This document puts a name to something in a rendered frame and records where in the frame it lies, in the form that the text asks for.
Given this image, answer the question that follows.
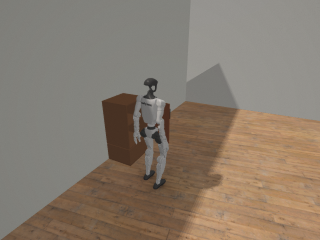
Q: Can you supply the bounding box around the robot left thigh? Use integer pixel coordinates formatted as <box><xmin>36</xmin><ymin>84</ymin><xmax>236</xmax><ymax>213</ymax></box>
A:
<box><xmin>140</xmin><ymin>128</ymin><xmax>154</xmax><ymax>157</ymax></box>

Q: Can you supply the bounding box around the robot right forearm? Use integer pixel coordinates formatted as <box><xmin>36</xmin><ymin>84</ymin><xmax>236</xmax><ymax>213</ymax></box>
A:
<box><xmin>158</xmin><ymin>119</ymin><xmax>167</xmax><ymax>142</ymax></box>

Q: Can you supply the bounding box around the cupboard door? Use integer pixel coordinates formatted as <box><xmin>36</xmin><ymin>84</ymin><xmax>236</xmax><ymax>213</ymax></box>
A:
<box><xmin>146</xmin><ymin>103</ymin><xmax>170</xmax><ymax>144</ymax></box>

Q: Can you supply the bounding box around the right robot upper arm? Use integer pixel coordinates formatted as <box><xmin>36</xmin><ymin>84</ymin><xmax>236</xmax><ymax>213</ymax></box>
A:
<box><xmin>156</xmin><ymin>98</ymin><xmax>166</xmax><ymax>125</ymax></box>

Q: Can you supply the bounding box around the robot left forearm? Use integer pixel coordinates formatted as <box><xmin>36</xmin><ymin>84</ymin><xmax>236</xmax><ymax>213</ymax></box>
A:
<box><xmin>133</xmin><ymin>115</ymin><xmax>140</xmax><ymax>132</ymax></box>

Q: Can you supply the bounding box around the left robot upper arm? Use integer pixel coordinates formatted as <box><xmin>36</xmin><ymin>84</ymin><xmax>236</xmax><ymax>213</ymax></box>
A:
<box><xmin>133</xmin><ymin>95</ymin><xmax>144</xmax><ymax>118</ymax></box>

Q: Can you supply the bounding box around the left robot hand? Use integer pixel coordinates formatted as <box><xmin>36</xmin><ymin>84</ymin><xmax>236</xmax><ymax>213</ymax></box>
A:
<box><xmin>133</xmin><ymin>131</ymin><xmax>141</xmax><ymax>144</ymax></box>

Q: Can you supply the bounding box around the robot right shin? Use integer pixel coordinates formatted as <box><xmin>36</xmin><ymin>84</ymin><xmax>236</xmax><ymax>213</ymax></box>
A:
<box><xmin>156</xmin><ymin>157</ymin><xmax>166</xmax><ymax>184</ymax></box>

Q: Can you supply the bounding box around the right robot hand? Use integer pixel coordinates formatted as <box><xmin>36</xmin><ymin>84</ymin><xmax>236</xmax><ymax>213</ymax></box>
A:
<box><xmin>160</xmin><ymin>141</ymin><xmax>169</xmax><ymax>155</ymax></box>

